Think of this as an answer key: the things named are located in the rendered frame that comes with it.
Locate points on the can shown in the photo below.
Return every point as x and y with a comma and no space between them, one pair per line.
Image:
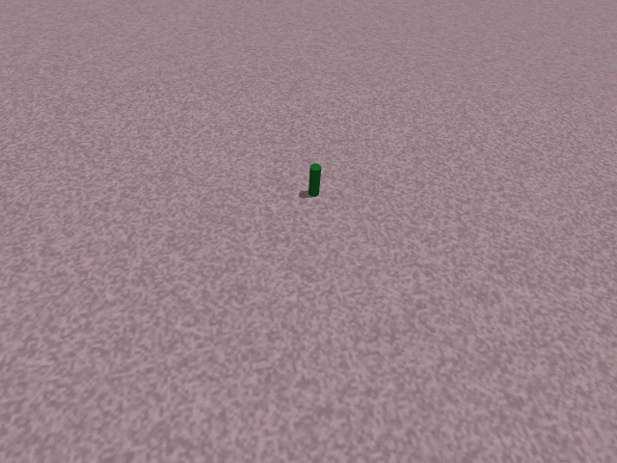
314,179

